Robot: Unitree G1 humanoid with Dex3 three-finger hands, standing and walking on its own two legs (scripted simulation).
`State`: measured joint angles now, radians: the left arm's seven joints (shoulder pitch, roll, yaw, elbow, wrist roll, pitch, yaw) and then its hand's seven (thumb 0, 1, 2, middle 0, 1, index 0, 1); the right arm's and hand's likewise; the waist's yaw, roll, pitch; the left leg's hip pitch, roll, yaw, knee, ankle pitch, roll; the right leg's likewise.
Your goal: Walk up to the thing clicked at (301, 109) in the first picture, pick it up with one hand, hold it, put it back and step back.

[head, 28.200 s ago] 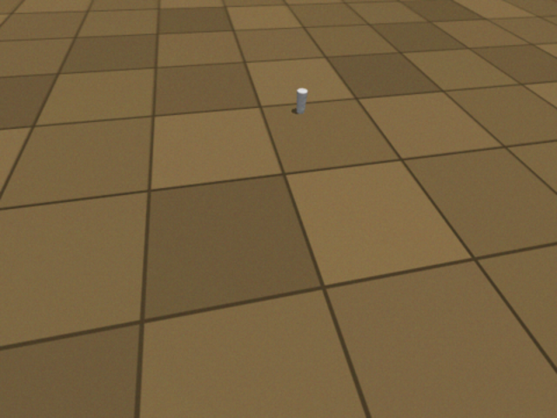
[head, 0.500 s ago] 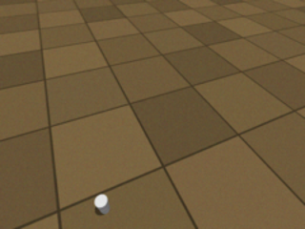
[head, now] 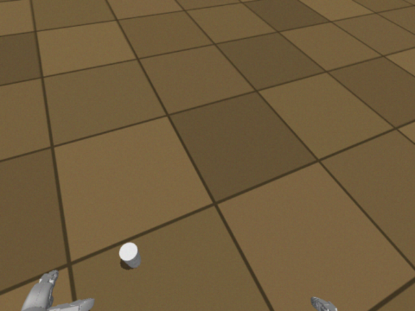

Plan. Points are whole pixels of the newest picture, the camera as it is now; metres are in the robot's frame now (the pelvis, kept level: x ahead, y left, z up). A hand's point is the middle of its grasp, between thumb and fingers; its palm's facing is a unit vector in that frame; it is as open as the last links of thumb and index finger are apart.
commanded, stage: go down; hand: left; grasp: from the side
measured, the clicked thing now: (131, 256) +0.41 +0.28 -0.68
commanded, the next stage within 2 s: none
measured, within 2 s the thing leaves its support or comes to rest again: neither
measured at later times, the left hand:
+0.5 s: hand out of the picture +0.14 +0.30 -0.18, palm faces +0.13 -0.93 -0.34, open 17.3 cm
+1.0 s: hand (46, 297) +0.21 +0.38 -0.27, palm faces +0.23 -0.94 -0.26, open 17.5 cm
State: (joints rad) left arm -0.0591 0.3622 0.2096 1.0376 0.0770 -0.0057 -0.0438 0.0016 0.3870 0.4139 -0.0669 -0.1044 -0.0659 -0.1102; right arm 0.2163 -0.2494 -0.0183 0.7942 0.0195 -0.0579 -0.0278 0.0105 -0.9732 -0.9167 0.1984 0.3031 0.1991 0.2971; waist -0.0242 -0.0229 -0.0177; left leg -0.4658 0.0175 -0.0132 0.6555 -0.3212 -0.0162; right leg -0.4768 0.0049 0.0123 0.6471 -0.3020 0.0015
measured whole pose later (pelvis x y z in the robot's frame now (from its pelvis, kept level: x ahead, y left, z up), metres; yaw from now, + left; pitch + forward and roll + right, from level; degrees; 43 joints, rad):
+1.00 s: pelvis -0.05 +0.00 -0.21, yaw +0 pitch +30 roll -3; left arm -0.12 0.60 0.62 0.81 -0.11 -0.27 -0.42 -0.01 -0.58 0.03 -0.09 -0.08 -0.09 -0.08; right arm 0.12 -0.32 0.01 0.61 -0.02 -0.21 -0.05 0.01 -0.92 -0.90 0.20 0.30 0.20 0.30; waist -0.01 -0.04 -0.17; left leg -1.58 0.00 -0.08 1.73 -0.68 -0.03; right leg -1.57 0.01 -0.04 1.69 -0.65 0.00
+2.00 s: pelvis -0.09 +0.01 -0.38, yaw -4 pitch +30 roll -7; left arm -0.58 0.98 0.95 1.19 -0.14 -0.37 -0.66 -0.02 -0.60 0.05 -0.06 -0.06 -0.05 -0.07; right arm 0.10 -0.37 0.13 0.71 -0.07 -0.19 -0.03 0.01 -0.91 -0.90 0.20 0.30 0.20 0.30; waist -0.06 -0.06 -0.07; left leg -2.11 -0.01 -0.13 2.27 -0.70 -0.02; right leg -2.07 0.02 -0.07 2.17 -0.64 0.02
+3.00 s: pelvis -0.10 +0.02 -0.41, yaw -6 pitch +27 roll -10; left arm -0.63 1.08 0.98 1.28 -0.21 -0.47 -0.68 -0.02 -0.61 0.04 -0.09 -0.07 -0.06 -0.10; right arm 0.07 -0.40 0.19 0.68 -0.09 -0.14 0.00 0.01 -0.92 -0.90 0.20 0.30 0.20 0.30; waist -0.08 -0.09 -0.01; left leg -2.19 -0.02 -0.16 2.40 -0.69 -0.01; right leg -2.13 0.02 -0.10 2.27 -0.63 0.04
